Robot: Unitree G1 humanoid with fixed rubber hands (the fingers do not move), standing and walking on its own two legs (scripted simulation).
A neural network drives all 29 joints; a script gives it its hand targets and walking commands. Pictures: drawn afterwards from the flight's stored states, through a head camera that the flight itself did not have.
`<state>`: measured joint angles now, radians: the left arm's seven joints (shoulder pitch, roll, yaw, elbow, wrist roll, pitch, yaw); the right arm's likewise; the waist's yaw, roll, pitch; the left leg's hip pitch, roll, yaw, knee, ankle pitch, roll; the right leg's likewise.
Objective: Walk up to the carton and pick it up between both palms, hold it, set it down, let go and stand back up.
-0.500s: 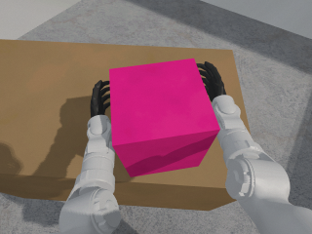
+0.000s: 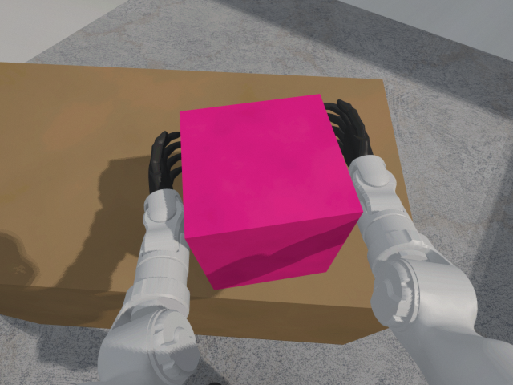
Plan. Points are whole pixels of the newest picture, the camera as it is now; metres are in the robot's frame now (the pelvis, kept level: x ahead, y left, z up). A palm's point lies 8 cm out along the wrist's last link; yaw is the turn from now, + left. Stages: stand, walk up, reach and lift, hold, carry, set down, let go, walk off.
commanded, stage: set down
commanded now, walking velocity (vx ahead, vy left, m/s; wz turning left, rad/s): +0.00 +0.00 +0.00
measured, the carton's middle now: (261, 201) +0.40 +0.02 +0.00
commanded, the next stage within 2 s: none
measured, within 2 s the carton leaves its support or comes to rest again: neither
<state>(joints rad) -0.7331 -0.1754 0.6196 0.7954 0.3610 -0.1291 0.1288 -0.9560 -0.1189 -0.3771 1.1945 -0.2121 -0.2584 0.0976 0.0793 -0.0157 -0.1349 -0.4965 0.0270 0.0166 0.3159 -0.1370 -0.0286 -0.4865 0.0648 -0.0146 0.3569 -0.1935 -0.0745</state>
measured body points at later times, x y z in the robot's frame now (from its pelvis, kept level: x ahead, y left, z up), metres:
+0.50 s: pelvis -0.02 +0.00 -0.01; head +0.10 -0.01 +0.42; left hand +0.40 +0.18 +0.00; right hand +0.49 -0.12 +0.05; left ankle -0.02 +0.14 -0.74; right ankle -0.04 -0.06 -0.74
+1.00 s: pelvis -0.04 +0.00 -0.01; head +0.07 -0.01 +0.42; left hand +0.36 +0.18 -0.01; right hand +0.45 -0.15 +0.02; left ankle -0.02 +0.14 -0.74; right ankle -0.04 -0.06 -0.74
